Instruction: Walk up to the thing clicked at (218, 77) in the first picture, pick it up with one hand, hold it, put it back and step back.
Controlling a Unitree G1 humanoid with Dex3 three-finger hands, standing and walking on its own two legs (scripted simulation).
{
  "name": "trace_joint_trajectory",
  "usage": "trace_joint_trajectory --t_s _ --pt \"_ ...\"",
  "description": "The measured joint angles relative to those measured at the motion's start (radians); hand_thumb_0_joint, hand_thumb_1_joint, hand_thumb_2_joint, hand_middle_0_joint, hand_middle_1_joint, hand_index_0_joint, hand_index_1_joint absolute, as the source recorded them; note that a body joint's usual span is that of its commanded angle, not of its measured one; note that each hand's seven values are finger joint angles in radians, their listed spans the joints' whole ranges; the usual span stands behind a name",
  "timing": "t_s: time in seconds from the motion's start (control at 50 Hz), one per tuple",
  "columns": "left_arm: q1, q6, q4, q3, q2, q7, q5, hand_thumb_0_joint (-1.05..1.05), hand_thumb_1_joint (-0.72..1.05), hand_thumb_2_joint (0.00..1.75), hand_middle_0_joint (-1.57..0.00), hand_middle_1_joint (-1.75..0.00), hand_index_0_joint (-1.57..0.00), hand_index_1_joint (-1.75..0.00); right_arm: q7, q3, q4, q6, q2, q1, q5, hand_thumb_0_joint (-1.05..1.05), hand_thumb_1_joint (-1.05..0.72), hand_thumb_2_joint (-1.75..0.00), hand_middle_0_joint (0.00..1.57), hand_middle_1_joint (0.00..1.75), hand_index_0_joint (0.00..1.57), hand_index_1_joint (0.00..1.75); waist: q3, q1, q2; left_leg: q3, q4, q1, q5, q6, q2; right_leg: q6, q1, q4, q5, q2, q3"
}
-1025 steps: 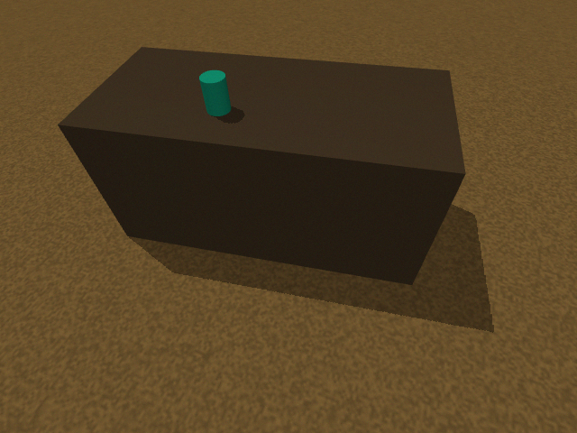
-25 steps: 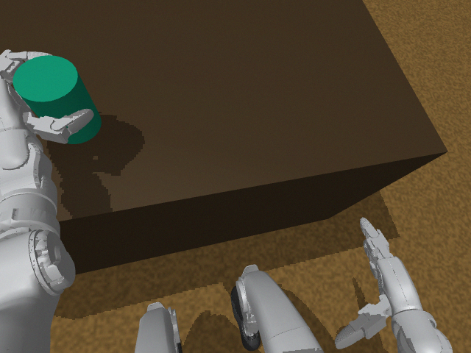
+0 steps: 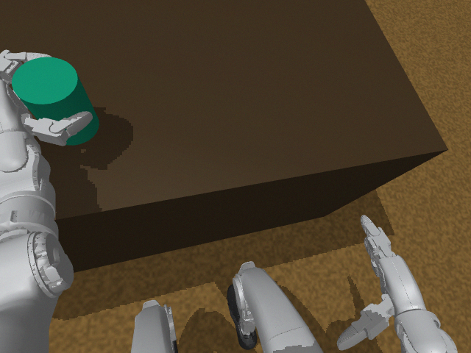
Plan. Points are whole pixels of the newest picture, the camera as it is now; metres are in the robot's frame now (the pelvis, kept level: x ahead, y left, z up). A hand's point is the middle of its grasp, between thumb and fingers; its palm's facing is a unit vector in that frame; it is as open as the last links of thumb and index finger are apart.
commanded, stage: loosen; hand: left
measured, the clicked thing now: (61, 105) +0.54 +0.17 +0.01
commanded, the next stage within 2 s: open in 0.06 s
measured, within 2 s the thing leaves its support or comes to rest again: neither
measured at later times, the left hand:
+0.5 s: hand (53, 101) +0.54 +0.18 +0.02, palm faces +0.17 -0.98 +0.00, open 14.3 cm
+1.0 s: hand out of the picture +0.55 +0.25 +0.13, palm faces +0.22 -0.98 -0.04, open 17.5 cm
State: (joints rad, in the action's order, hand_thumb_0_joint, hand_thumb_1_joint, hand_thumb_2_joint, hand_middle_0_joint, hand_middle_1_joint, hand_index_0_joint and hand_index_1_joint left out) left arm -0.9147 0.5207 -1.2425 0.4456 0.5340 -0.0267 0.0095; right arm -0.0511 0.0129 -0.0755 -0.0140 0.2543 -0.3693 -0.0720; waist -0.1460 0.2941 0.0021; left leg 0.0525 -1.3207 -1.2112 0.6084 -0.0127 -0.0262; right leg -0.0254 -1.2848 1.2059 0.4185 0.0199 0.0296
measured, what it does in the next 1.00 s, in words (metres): stands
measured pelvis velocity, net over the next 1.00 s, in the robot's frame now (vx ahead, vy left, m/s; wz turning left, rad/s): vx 0.01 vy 0.00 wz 0.00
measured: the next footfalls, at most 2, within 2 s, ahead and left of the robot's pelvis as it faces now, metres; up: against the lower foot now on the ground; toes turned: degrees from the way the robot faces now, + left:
none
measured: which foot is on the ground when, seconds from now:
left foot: down 0.00-1.00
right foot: down 0.00-1.00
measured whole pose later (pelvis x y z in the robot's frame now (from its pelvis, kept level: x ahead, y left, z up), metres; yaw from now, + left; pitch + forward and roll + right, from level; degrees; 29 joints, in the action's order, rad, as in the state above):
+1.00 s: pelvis +0.01 +0.00 +0.03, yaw +0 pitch +24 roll -3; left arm -0.94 0.33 -1.14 0.48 0.66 -0.11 0.02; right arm -0.02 0.02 -0.06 0.04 0.27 -0.40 -0.04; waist -0.15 0.25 0.00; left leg 0.04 -1.20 -1.04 0.58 -0.01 -0.03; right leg -0.03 -1.11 1.09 0.39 0.01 0.02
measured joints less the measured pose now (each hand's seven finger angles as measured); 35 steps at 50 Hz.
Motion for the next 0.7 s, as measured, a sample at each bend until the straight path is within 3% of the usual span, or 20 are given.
trace_joint_trajectory --t_s 0.14,0.3,0.46,0.7 --pt "-0.013 0.002 -0.010 0.007 0.001 0.012 0.008 -0.01 -0.61 1.00 -0.72 -0.98 -0.76 -1.00 0.000 0.001 -0.018 0.008 0.001 -0.005 0.003 -0.01 0.49 -0.06 0.06 0.05 0.06 0.05 0.005 0.001 0.001 -0.003 -0.010 -0.008 0.000 0.003 0.003 -0.003 -0.010 0.012 0.000 0.003 -0.004" --pt "-0.015 -0.006 -0.015 -0.005 0.004 0.015 -0.006 -0.01 -0.60 0.68 -0.76 -0.82 -0.79 -0.82 0.000 0.001 -0.022 0.004 0.003 -0.006 0.003 -0.01 0.49 -0.05 0.06 0.05 0.06 0.05 0.001 0.007 0.004 -0.001 -0.018 -0.018 0.000 0.003 0.003 -0.003 -0.017 0.014 -0.003 0.002 -0.003" --pt "-0.008 -0.009 0.011 0.005 0.001 0.021 -0.006 -0.01 -0.61 0.40 -0.62 -0.58 -0.64 -0.59 0.001 0.001 -0.027 0.010 0.000 -0.007 0.002 -0.01 0.49 -0.06 0.06 0.05 0.06 0.05 0.006 0.012 0.007 -0.003 -0.022 -0.025 0.001 0.003 0.002 -0.004 -0.024 0.018 -0.003 0.000 -0.004" --pt "0.001 -0.023 0.022 0.017 0.009 0.024 -0.016 -0.01 -0.61 0.21 -0.33 -0.30 -0.34 -0.32 0.001 0.006 -0.044 0.021 0.007 -0.006 0.005 -0.01 0.49 -0.06 0.06 0.05 0.07 0.05 0.003 0.012 0.007 -0.004 -0.017 -0.013 0.004 0.004 0.001 -0.005 -0.014 0.014 0.001 -0.001 -0.006"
